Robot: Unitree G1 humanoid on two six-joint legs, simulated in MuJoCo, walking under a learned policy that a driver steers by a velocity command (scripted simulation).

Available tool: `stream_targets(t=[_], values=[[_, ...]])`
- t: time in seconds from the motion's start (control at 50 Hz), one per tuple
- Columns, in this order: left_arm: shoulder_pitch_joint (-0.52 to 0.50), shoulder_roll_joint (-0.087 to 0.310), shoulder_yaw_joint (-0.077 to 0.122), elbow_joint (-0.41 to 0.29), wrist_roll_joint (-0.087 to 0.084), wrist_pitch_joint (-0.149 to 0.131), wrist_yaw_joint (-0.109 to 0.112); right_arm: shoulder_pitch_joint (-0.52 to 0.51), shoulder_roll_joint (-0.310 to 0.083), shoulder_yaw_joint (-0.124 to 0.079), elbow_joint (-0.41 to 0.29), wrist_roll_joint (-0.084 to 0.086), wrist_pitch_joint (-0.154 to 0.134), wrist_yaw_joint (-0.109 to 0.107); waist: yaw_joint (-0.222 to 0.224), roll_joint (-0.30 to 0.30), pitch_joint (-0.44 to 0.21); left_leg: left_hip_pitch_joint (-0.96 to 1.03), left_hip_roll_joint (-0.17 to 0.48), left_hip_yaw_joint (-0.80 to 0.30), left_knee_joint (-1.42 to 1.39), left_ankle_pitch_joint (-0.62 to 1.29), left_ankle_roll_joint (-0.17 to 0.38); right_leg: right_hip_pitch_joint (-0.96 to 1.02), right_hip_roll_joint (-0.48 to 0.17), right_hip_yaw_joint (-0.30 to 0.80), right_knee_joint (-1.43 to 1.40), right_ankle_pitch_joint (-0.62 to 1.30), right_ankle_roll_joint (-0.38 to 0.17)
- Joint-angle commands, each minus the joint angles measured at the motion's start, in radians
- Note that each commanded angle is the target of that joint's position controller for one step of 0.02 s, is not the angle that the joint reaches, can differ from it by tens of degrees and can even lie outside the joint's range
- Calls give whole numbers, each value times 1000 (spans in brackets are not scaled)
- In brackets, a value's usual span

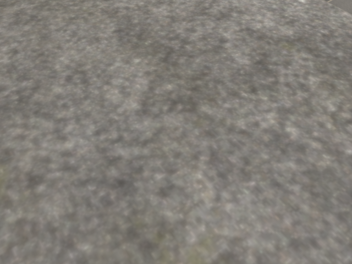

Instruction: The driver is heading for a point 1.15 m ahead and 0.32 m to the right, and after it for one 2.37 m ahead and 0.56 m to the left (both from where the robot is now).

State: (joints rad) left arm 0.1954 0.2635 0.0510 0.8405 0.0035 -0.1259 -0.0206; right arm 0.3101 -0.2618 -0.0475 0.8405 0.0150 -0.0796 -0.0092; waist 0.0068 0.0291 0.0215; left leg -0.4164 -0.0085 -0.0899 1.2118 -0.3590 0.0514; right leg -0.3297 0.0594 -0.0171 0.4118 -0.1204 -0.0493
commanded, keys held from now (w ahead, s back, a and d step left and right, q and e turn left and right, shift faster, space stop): w+e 1.00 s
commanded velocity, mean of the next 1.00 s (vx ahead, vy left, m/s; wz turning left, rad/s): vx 0.50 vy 0.00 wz -0.44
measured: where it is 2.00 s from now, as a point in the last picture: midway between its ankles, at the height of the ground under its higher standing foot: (257, 153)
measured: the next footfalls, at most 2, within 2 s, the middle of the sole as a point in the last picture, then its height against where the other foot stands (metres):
left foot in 0.30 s outside the picture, level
right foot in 0.82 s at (239, 254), level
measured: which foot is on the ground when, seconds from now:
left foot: up 0.00-0.28, down 0.30-0.84, up 0.86-1.00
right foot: down 0.00-0.30, up 0.32-0.80, down 0.82-1.00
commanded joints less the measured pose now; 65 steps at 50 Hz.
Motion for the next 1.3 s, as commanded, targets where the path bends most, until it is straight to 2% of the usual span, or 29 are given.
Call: stream_targets(t=[0.02, 0.08, 0.14, 0.2, 0.24, 0.28, 0.3, 0.32, 0.34, 0.36, 0.4, 0.42, 0.52, 0.62, 0.72, 0.78, 0.8, 0.82, 0.84, 0.86, 0.88, 0.9, 0.92, 0.94, 0.96, 1.04, 1.16, 1.24, 1.3], values=[[42, 73, 9, -28, -2, -5, -7, 12, -39, -9, -84, -12, -22, 2, -22, -87, -54, -190, 102, -8, -75, 43, -5, 182, -256, 352, -238, 74, -216], [75, 130, 24, -19, -20, 2, 6, -91, -13, 10, -128, -26, -27, 0, -9, -86, -21, -166, 102, 36, -318, 94, -38, 102, -243, 287, -272, 99, -229], [108, 169, 35, -16, -28, 15, 16, -200, -26, 17, -152, -15, -34, 8, 22, -104, -14, -59, 58, 58, -529, 274, -62, 41, -208, 237, -260, 68, -191], [172, 169, 33, 0, -38, 27, 17, -273, -63, 10, -179, -1, -42, 14, 42, -119, -16, 2, 30, 44, -634, 338, -68, 70, -226, 278, -213, 16, -166], [179, 171, 34, -1, -39, 37, 22, -274, -94, -2, -188, 2, -49, 15, 20, -124, -22, 73, 25, 36, -703, 321, -54, 87, -235, 323, -162, -61, -137], [176, 141, 25, -10, -32, 45, 27, -170, -123, -23, -160, -1, -52, 8, -39, -123, -54, 242, 32, 46, -757, 264, -27, 50, -187, 324, -46, -100, -94], [152, 87, 7, -31, -22, 44, 26, -35, -170, -41, -141, -13, -54, 0, -107, -69, -125, 425, 143, -54, -777, 206, 20, -49, -121, 270, 165, -129, -53], [206, 5, -16, -63, -17, 30, 26, 83, -260, -64, -130, -27, -43, -6, -117, 178, -244, 701, 368, -344, -825, 119, 117, -303, -7, 126, 503, -352, 2], [254, 41, -11, -84, -45, 21, 28, 122, -249, -66, -109, -27, -35, 4, -98, 318, -271, 715, 468, -638, -923, -90, 198, -479, -26, 131, 721, -462, 4], [214, 121, 11, -73, -56, 26, 31, 73, -164, -46, -121, -19, -40, 8, -95, 180, -161, 618, 427, -566, -942, -140, 176, -519, -78, 173, 823, -377, 1], [155, 115, 20, -76, -40, 46, 30, -49, -88, -22, -132, -16, -41, 17, -48, 79, -55, 438, 331, -308, -978, 53, 129, -475, -132, 153, 808, -223, 12], [144, 100, 23, -83, -34, 56, 27, -84, -71, -19, -128, -20, -41, 18, -25, 90, -27, 379, 301, -222, -1005, 135, 119, -446, -156, 150, 777, -179, 17], [78, 51, 20, -135, -27, 81, 11, -59, -103, -39, -80, -26, -54, 12, -11, 39, -6, 333, 272, 10, -1055, 438, 135, -441, -173, 135, 688, -26, 44], [-81, 31, 7, -202, -23, 77, -18, -31, -150, -51, -52, -20, -39, -1, -56, 27, 29, 355, 264, 156, -1064, 446, 113, -406, -163, 69, 409, 168, 35], [-215, 40, 5, -282, -29, 78, -48, 34, -190, -61, -17, 1, -13, -4, -87, 26, 73, 470, 307, 223, -1016, 485, 85, -400, -146, -5, 272, 79, -11], [-159, 84, 28, -295, -25, 85, -53, 24, -236, -72, -21, 8, 7, -11, -26, 75, 1, 502, 305, 280, -832, 928, 56, -221, -57, -92, 245, -73, -70], [-41, 121, 50, -269, -27, 87, -49, 15, -246, -75, -25, 10, 15, -15, 46, 77, -67, 478, 285, 304, -665, 1055, 41, -61, -7, -116, 208, -76, -100], [134, 184, 86, -222, -28, 92, -33, 15, -232, -67, -33, 9, 17, -20, 133, 45, -158, 344, 244, 323, -429, 993, 5, 217, 21, -90, 151, -17, -140], [236, 282, 110, -198, -31, 102, -7, 57, -134, -35, -64, -37, 5, -15, 120, -173, -246, 23, 170, 314, -86, 285, -39, 527, -208, 245, 157, 67, -209], [198, 333, 105, -236, -26, 85, -13, 101, -73, -6, -123, -26, -35, 2, 44, -309, -416, -312, -21, 103, 198, -255, -75, 766, -411, 842, -43, -182, -413], [217, 239, 82, -231, -20, 74, -21, -46, -176, -30, -142, 14, -65, 12, 121, -140, -368, -419, 32, -18, 234, -177, -54, 726, -393, 794, -122, -203, -346], [177, 201, 70, -222, -18, 64, -21, -97, -175, -29, -165, 29, -75, 14, 96, -121, -228, -447, 66, 1, 173, -82, -34, 594, -356, 640, -119, -126, -304], [103, 173, 60, -234, -22, 60, -21, -91, -161, -27, -151, 8, -74, 3, 40, -22, -148, -383, 111, 2, 92, -7, -36, 426, -308, 520, -118, -18, -268], [43, 143, 51, -248, -18, 59, -18, -76, -168, -34, -143, -13, -65, -4, -1, -28, -112, -308, 138, 1, 15, 35, -46, 303, -268, 436, -130, 76, -249], [16, 134, 46, -261, -8, 58, -15, -54, -168, -38, -143, -19, -51, -1, -29, -53, -99, -245, 151, -4, -15, 61, -53, 223, -243, 401, -154, 122, -245], [43, 148, 49, -229, -12, 47, 6, -87, -117, -29, -158, -36, -19, -3, -38, -58, -65, -235, 134, 34, -169, 174, -107, 115, -203, 286, -193, 275, -251], [135, 153, 38, -159, -12, 43, 18, -269, -73, -2, -183, -10, -29, 24, 64, -102, -15, -204, 105, 75, -552, 532, -77, 168, -187, 172, -211, 175, -169], [182, 170, 41, -111, -9, 44, 16, -351, -89, -2, -225, 4, -35, 50, 96, -87, 39, -310, 92, 67, -629, 464, -26, 337, -269, 185, -191, 179, -166], [182, 181, 46, -90, -10, 57, 24, -351, -89, -1, -248, 6, -37, 72, 81, -90, 38, -327, 64, 76, -654, 326, 18, 441, -304, 155, -130, 343, -142]])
